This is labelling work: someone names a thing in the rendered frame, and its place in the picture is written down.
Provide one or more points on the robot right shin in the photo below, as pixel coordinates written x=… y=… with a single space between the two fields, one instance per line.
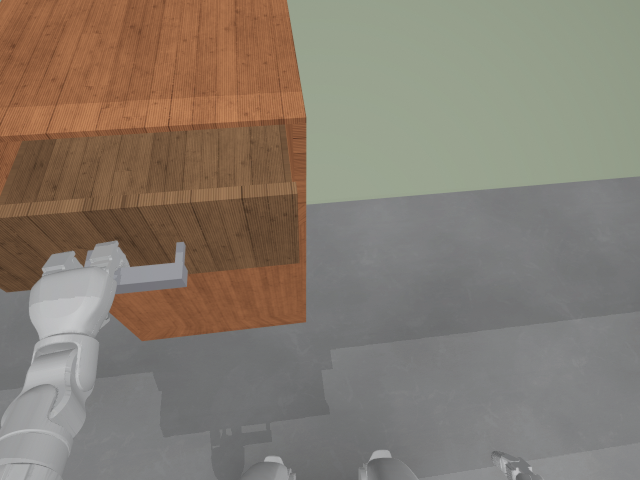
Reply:
x=380 y=454

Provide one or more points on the robot left hand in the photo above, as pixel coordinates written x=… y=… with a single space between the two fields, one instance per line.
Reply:
x=70 y=298

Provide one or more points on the left robot forearm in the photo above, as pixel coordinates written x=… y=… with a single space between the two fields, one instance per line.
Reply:
x=38 y=427

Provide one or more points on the robot shin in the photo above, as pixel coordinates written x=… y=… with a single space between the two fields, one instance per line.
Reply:
x=380 y=454
x=273 y=459

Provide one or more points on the handle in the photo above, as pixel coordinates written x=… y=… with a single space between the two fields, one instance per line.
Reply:
x=151 y=277

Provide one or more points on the drawer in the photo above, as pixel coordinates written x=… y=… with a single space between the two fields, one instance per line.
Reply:
x=226 y=193

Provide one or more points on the robot right hand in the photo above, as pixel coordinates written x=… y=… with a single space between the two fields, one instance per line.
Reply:
x=512 y=467

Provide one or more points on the robot left shin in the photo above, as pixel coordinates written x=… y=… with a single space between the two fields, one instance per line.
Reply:
x=273 y=459

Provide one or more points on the cabinet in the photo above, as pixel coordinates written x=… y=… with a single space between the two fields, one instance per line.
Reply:
x=86 y=68

